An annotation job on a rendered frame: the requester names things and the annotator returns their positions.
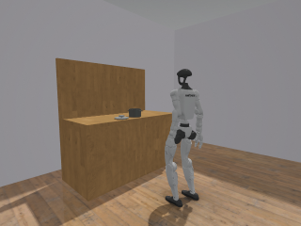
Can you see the right robot forearm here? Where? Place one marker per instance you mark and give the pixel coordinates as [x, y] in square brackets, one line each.
[199, 123]

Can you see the lid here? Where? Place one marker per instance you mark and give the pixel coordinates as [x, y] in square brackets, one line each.
[121, 118]

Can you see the pot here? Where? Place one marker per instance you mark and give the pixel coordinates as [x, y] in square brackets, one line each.
[135, 112]

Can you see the left robot upper arm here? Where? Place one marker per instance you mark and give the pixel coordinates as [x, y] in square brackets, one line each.
[175, 97]

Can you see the right robot upper arm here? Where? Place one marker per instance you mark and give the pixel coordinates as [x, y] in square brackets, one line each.
[198, 110]

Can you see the left robot hand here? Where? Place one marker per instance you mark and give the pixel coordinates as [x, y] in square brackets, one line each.
[170, 142]

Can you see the table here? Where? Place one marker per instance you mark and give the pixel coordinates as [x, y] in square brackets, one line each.
[98, 152]

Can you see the robot shin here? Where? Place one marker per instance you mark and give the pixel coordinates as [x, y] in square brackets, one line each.
[189, 177]
[172, 178]

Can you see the right robot shin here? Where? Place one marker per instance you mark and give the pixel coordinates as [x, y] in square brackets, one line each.
[189, 177]

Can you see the right robot hand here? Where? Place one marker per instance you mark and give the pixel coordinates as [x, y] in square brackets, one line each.
[199, 137]

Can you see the left robot forearm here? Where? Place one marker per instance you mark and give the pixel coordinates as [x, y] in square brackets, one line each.
[174, 124]

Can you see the left robot shin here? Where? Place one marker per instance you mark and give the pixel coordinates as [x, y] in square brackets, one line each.
[172, 178]

